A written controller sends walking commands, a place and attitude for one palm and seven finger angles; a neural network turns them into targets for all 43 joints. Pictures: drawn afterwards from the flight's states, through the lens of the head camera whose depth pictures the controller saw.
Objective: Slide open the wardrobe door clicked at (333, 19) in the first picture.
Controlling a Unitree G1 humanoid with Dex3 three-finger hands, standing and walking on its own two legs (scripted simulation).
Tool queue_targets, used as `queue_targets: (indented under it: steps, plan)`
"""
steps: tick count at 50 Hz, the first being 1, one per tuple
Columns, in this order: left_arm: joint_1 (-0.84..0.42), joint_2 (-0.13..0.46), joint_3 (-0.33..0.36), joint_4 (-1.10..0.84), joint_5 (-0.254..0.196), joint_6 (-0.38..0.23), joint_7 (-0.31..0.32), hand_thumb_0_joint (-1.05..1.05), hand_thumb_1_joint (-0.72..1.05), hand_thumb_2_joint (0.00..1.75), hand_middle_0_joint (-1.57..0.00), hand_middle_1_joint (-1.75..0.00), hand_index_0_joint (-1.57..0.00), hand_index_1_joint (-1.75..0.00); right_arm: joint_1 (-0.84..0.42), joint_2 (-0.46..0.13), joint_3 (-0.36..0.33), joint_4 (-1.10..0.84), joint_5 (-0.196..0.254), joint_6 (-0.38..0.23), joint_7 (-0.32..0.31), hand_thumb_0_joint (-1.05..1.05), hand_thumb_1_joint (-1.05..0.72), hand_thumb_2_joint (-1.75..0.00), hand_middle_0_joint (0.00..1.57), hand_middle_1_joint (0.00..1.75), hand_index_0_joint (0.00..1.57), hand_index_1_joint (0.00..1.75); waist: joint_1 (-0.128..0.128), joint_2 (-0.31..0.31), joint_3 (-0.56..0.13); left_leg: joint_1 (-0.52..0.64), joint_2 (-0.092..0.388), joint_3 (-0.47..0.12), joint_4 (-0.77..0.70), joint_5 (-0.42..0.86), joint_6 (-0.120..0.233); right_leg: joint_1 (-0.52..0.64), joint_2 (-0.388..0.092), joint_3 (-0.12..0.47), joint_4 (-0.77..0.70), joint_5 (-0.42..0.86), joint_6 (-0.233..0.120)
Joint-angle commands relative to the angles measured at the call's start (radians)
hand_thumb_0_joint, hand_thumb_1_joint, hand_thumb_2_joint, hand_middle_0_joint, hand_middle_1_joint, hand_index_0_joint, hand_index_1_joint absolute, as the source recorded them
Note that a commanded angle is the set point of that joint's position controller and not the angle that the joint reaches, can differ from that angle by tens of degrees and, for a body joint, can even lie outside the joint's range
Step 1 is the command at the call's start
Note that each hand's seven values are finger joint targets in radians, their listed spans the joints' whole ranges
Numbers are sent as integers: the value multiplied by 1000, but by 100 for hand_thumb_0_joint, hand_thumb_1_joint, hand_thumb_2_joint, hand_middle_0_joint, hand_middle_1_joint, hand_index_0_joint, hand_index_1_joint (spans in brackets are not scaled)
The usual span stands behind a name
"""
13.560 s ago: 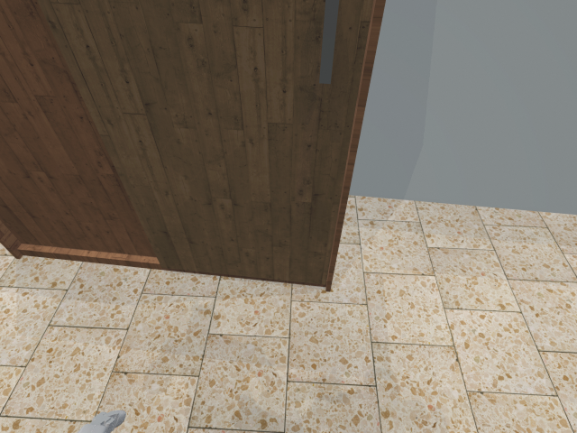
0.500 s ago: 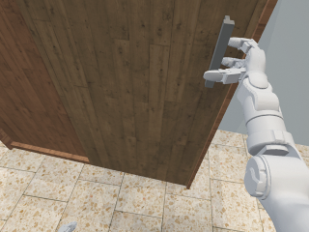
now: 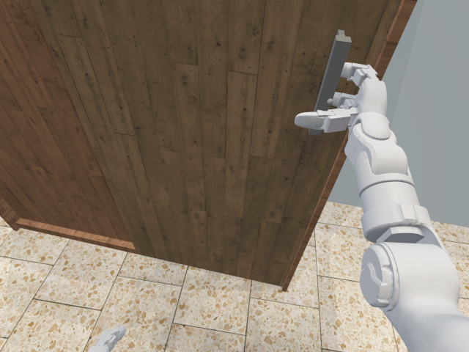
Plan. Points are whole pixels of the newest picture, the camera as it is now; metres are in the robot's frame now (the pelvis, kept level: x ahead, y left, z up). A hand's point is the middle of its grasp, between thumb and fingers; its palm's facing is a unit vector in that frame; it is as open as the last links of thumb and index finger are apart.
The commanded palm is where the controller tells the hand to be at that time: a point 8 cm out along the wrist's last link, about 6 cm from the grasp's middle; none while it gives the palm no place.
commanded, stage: slide the fingers in behind the handle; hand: right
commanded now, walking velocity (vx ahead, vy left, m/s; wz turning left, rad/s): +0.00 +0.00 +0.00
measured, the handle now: (326, 85) +0.53 -0.10 +0.22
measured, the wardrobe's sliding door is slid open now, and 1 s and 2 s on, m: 0.00 0.00 0.00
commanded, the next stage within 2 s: move the hooked fingers beside the handle in 0.04 s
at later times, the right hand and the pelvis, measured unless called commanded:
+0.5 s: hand (337, 103) +0.47 -0.11 +0.22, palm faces +0.15 +0.99 +0.02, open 14.0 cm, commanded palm +0.44 -0.15 +0.23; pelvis +0.00 +0.00 +0.00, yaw +0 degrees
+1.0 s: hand (339, 104) +0.47 -0.11 +0.22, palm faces +0.14 +0.99 -0.01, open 14.0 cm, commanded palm +0.44 -0.16 +0.23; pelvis +0.00 +0.00 +0.00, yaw -1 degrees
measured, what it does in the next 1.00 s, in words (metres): stands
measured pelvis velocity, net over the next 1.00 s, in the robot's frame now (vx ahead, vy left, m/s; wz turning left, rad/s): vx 0.00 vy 0.00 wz -0.01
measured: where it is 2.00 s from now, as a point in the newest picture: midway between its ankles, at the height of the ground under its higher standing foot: outside the picture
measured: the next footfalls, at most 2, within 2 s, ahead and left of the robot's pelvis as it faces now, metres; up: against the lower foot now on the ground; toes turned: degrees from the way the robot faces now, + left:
none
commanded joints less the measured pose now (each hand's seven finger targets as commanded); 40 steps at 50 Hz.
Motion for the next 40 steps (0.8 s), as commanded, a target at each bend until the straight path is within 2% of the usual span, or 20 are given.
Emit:
queue_targets:
  steps: [1,4,7,9,11,12,14,16,19,21,23,24,26,27,30,34,36,37,39,40]
  plan:
    - [-45,128,41,-117,-2,-43,9,0,90,90,-20,-30,-20,-30,-582,-141,15,-275,3,-65,0,0,50,-30,30,120,30,120,-7,45,-326,155,-30,-2,-32,188,13,65,40,12,-34,215,-34]
    - [-43,133,39,-112,-3,-40,12,0,90,90,-20,-30,-20,-30,-593,-135,17,-250,14,-53,2,0,50,-30,30,120,30,120,1,82,-311,153,-29,1,-35,182,10,53,40,17,-37,208,-35]
    - [-40,138,41,-104,0,-39,16,0,90,90,-20,-30,-20,-30,-598,-165,-8,-223,11,-53,0,0,50,-30,30,120,30,120,0,109,-306,152,-29,0,-40,164,8,48,40,20,-39,198,-37]
    - [-42,129,38,-106,-1,-44,12,0,90,90,-20,-30,-20,-30,-605,-127,16,-228,12,-59,-1,0,50,-30,30,120,30,120,0,69,-305,144,-27,-1,-33,179,11,52,43,16,-33,206,-35]
    - [-35,133,38,-99,2,-43,11,0,90,90,-20,-30,-20,-30,-598,-148,2,-207,8,-60,-2,0,50,-30,30,120,30,120,1,63,-298,140,-26,-2,-33,183,10,44,43,13,-31,206,-34]
    - [-29,140,41,-97,4,-39,11,0,90,90,-20,-30,-20,-30,-576,-183,-23,-195,2,-63,-5,0,50,-30,30,120,30,120,-7,105,-308,161,-27,0,-34,185,10,38,44,18,-34,213,-36]
    - [-35,134,41,-109,2,-38,10,0,90,90,-20,-30,-20,-30,-576,-165,-10,-234,6,-67,0,0,50,-30,30,120,30,120,-12,77,-339,179,-25,-1,-24,219,13,48,46,14,-34,235,-35]
    - [-36,134,40,-109,1,-37,11,0,90,90,-20,-30,-20,-30,-562,-167,-12,-224,7,-65,6,0,50,-30,30,120,30,120,-9,81,-324,172,-25,-2,-27,224,10,45,45,9,-30,234,-36]
    - [-37,141,41,-111,-1,-30,14,0,90,90,-20,-30,-20,-30,-543,-218,-46,-214,8,-61,12,0,50,-30,30,120,30,120,-15,104,-302,177,-24,-4,-37,197,9,27,43,9,-39,212,-39]
    - [-35,138,41,-115,0,-32,15,0,90,90,-20,-30,-20,-30,-565,-211,-40,-230,8,-63,16,0,50,-30,30,120,30,120,-10,107,-304,175,-25,-4,-38,199,7,29,44,9,-39,211,-40]
    - [-45,136,41,-123,-3,-34,15,0,90,90,-20,-30,-20,-30,-557,-207,-27,-275,8,-77,21,0,50,-30,30,120,30,120,-18,57,-329,186,-24,-9,-35,216,12,52,43,8,-37,234,-40]
    - [-40,135,41,-117,-2,-35,16,0,90,90,-20,-30,-20,-30,-569,-214,-27,-276,6,-82,22,0,50,-30,30,120,30,120,-13,64,-328,187,-26,-5,-34,220,12,55,42,10,-35,237,-39]
    - [-43,132,41,-119,-6,-40,15,0,90,90,-20,-30,-20,-30,-580,-178,7,-300,10,-86,31,0,50,-30,30,120,30,120,-4,44,-326,175,-29,-4,-34,219,13,66,41,11,-33,234,-37]
    - [-41,136,45,-121,-6,-42,17,0,90,90,-20,-30,-20,-30,-569,-179,11,-308,7,-89,34,0,50,-30,30,120,30,120,-11,52,-340,186,-30,-2,-33,215,15,73,41,16,-35,244,-36]
    - [-48,134,43,-116,-11,-44,19,0,90,90,-20,-30,-20,-30,-553,-160,19,-298,21,-69,43,0,50,-30,30,120,30,120,-10,55,-324,171,-33,3,-37,208,15,75,41,17,-34,234,-36]
    - [-46,138,35,-96,-12,-41,22,0,90,90,-20,-30,-20,-30,-578,-141,23,-207,24,-25,39,0,50,-30,30,120,30,120,8,65,-245,114,-31,7,-54,122,11,47,41,26,-45,167,-35]
    - [-47,139,36,-103,-8,-43,18,0,90,90,-20,-30,-20,-30,-572,-154,2,-221,28,-25,29,0,50,-30,30,120,30,120,-3,84,-271,126,-30,6,-49,126,11,46,42,28,-45,176,-35]
    - [-49,144,36,-103,-4,-41,19,0,90,90,-20,-30,-20,-30,-557,-196,-27,-218,24,-31,25,0,50,-30,30,120,30,120,-20,79,-290,149,-28,3,-45,139,14,47,44,26,-46,196,-35]
    - [-48,137,33,-108,0,-42,19,0,90,90,-20,-30,-20,-30,-573,-204,-34,-234,25,-48,20,0,50,-30,30,120,30,120,-16,79,-310,166,-25,-1,-37,177,12,47,45,21,-41,217,-36]
    - [-41,137,33,-107,0,-42,18,0,90,90,-20,-30,-20,-30,-562,-204,-34,-226,20,-57,20,0,50,-30,30,120,30,120,-17,105,-308,175,-26,1,-32,198,12,43,45,21,-40,229,-36]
